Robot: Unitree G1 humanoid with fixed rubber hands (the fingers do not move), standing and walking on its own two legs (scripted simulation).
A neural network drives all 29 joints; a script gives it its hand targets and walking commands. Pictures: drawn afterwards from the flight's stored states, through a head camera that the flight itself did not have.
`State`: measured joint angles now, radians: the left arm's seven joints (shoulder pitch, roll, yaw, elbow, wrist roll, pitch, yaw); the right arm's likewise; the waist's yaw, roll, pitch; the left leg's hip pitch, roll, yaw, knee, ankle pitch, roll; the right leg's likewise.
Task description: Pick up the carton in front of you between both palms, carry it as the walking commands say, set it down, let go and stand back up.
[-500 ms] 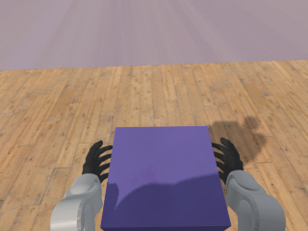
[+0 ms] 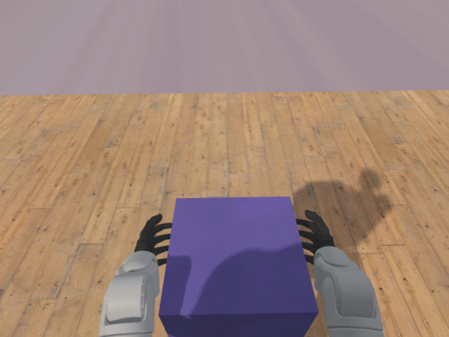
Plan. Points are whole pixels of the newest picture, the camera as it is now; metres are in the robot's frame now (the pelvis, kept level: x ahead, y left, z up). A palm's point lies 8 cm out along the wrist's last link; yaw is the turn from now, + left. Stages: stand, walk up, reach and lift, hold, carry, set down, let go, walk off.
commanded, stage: carry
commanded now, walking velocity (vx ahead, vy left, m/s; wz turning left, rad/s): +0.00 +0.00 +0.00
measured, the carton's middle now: (234, 281) +0.25 +0.00 -0.04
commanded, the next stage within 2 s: hold in 1.30 s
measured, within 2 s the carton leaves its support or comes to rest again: neither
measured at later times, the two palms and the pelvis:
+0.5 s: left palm (135, 269) +0.24 +0.17 +0.04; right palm (317, 264) +0.24 -0.13 +0.05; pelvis -0.04 +0.02 +0.00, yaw -1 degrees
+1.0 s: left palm (123, 282) +0.22 +0.18 +0.04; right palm (310, 276) +0.23 -0.12 +0.04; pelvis -0.06 +0.03 +0.00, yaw -1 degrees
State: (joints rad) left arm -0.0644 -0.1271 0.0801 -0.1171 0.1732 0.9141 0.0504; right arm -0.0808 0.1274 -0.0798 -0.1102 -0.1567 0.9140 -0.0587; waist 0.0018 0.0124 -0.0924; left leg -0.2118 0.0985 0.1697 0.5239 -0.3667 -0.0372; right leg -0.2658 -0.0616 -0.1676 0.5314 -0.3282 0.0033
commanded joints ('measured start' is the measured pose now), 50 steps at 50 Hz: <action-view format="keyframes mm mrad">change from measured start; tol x8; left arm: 1 -372 -786 -513 -12 -199 -93 -188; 12 -506 -807 -434 260 -149 -287 -222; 50 -546 -898 -510 163 -222 -221 -247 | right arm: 1 -452 786 547 -66 225 -109 194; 13 -499 835 427 276 162 -295 238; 19 -550 892 512 159 185 -260 245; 50 -493 885 472 179 170 -221 253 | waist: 1 2 -35 -264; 38 6 10 -178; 50 3 3 -276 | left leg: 1 85 63 -34 -14 576 -7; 3 85 76 -36 -12 627 7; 6 67 80 -39 -17 476 12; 12 85 82 -53 -50 477 15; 20 3 80 -69 -99 275 36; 28 27 79 -63 -69 359 23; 45 -15 88 -84 -108 225 51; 50 42 75 -74 -85 374 48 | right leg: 1 171 -94 53 10 678 -4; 9 96 -100 78 -56 393 -3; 12 90 -96 74 -49 455 -8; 20 71 -105 90 -95 291 2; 28 58 -103 73 -68 394 3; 39 42 -100 81 -86 214 9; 50 60 -108 82 -57 307 19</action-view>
